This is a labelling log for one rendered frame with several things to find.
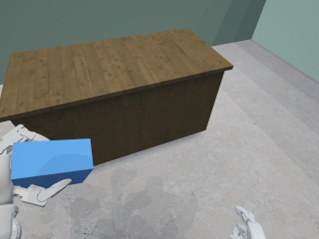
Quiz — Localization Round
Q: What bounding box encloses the robot left hand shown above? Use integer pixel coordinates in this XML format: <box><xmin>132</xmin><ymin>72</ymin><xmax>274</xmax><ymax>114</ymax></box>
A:
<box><xmin>0</xmin><ymin>124</ymin><xmax>72</xmax><ymax>208</ymax></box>

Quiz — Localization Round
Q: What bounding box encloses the sponge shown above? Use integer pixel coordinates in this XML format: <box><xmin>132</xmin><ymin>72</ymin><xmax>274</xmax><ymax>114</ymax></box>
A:
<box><xmin>11</xmin><ymin>138</ymin><xmax>94</xmax><ymax>189</ymax></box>

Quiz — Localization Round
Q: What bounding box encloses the left robot forearm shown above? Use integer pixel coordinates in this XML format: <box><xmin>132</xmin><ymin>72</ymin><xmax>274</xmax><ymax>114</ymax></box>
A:
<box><xmin>0</xmin><ymin>203</ymin><xmax>22</xmax><ymax>239</ymax></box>

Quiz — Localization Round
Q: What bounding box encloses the robot right hand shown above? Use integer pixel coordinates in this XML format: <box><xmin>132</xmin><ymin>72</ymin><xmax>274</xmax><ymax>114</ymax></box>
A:
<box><xmin>230</xmin><ymin>205</ymin><xmax>267</xmax><ymax>239</ymax></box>

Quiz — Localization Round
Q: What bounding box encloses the table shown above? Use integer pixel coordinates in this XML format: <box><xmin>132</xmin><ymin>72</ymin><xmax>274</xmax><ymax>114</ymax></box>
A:
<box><xmin>0</xmin><ymin>28</ymin><xmax>233</xmax><ymax>166</ymax></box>

